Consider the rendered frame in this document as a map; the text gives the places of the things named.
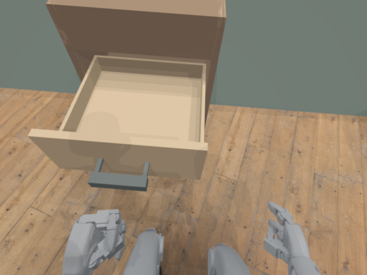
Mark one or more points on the handle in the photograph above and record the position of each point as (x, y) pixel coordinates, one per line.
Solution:
(118, 181)

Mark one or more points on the drawer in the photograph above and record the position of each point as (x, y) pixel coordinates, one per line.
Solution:
(129, 111)

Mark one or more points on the robot right forearm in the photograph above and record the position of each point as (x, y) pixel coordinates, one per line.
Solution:
(302, 266)

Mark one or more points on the right robot hand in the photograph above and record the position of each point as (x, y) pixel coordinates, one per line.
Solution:
(290, 242)

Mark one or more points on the robot thigh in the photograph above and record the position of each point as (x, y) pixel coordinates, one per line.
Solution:
(146, 254)
(224, 260)

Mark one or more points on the cabinet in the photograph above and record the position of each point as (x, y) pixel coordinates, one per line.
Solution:
(170, 30)

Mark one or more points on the robot right thigh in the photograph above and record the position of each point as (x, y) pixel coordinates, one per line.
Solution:
(224, 260)

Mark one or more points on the left robot hand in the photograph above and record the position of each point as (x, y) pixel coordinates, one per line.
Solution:
(104, 230)

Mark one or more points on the robot left thigh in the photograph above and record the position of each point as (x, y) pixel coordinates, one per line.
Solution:
(146, 254)

